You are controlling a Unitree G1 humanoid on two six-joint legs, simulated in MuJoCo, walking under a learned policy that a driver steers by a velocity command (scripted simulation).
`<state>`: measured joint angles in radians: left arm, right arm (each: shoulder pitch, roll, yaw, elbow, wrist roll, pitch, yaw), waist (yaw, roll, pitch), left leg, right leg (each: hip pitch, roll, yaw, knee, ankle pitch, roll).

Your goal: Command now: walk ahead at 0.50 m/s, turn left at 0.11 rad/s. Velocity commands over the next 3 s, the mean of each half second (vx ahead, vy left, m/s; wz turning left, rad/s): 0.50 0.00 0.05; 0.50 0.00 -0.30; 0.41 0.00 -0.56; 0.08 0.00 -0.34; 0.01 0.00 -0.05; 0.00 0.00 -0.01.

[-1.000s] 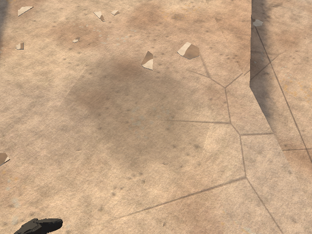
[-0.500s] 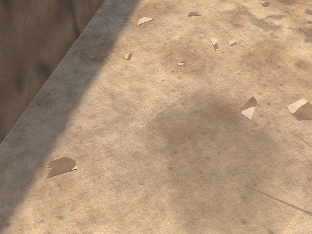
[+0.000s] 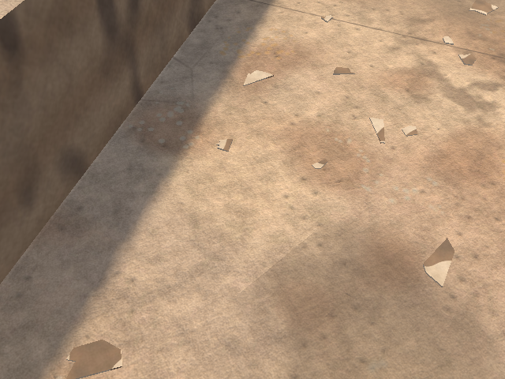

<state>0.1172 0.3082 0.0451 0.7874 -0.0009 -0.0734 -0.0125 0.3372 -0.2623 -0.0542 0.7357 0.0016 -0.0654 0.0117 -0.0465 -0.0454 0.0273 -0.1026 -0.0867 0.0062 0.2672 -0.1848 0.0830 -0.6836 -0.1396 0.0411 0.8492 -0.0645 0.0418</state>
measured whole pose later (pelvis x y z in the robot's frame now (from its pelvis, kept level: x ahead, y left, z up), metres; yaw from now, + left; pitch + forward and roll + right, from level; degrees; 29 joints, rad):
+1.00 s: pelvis +0.56 -0.01 +0.00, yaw -12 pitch +1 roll +2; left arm 0.22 0.32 0.08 0.80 -0.03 -0.02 0.00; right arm 0.28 -0.26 -0.06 0.84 -0.01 -0.10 0.00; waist -0.04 -0.05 0.02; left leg -0.13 -0.02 0.15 0.30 -0.18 0.03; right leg -0.65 -0.11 0.06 1.05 -0.21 0.00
